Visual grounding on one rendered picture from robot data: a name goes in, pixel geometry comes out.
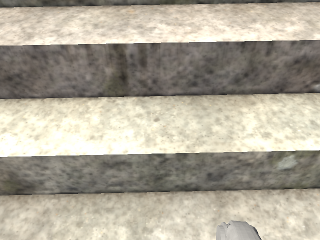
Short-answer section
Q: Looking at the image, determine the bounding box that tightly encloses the right robot thigh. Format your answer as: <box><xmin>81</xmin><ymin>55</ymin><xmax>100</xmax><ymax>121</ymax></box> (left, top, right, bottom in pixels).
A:
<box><xmin>216</xmin><ymin>220</ymin><xmax>262</xmax><ymax>240</ymax></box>

